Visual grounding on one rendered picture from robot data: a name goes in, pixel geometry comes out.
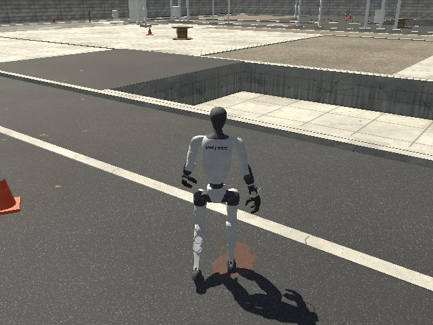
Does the robot right thigh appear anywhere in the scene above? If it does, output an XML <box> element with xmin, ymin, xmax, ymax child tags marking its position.
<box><xmin>226</xmin><ymin>188</ymin><xmax>240</xmax><ymax>233</ymax></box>

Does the robot right forearm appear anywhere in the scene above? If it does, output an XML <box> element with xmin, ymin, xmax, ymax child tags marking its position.
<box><xmin>244</xmin><ymin>165</ymin><xmax>258</xmax><ymax>198</ymax></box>

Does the robot left forearm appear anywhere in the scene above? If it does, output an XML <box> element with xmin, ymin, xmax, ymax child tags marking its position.
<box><xmin>182</xmin><ymin>161</ymin><xmax>191</xmax><ymax>181</ymax></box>

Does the right robot hand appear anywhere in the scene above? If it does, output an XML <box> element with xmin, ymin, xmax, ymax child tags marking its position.
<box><xmin>245</xmin><ymin>195</ymin><xmax>260</xmax><ymax>214</ymax></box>

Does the right robot upper arm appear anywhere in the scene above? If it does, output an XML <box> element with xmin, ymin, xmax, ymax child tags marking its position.
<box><xmin>231</xmin><ymin>137</ymin><xmax>250</xmax><ymax>175</ymax></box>

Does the right robot foot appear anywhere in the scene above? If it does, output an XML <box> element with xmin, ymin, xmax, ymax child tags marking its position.
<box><xmin>226</xmin><ymin>257</ymin><xmax>236</xmax><ymax>274</ymax></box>

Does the left robot upper arm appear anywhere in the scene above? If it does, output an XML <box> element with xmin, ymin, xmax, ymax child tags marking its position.
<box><xmin>185</xmin><ymin>135</ymin><xmax>204</xmax><ymax>172</ymax></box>

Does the left robot hand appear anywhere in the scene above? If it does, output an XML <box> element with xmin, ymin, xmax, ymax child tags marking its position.
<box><xmin>181</xmin><ymin>177</ymin><xmax>197</xmax><ymax>188</ymax></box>

